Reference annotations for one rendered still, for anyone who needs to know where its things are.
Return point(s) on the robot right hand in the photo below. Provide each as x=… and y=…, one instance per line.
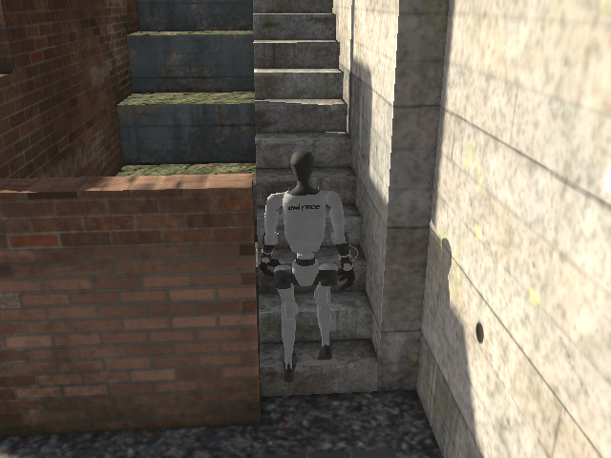
x=346, y=275

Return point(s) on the right robot upper arm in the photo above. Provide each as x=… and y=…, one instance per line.
x=337, y=216

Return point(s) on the robot left hand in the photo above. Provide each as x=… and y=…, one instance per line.
x=263, y=267

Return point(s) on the left robot upper arm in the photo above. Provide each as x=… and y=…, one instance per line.
x=274, y=202

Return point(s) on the robot left forearm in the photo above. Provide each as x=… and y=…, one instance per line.
x=267, y=251

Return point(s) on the robot right forearm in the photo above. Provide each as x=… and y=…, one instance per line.
x=344, y=254

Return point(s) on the humanoid robot torso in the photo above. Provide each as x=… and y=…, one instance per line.
x=304, y=229

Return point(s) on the robot right thigh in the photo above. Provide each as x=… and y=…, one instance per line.
x=328, y=276

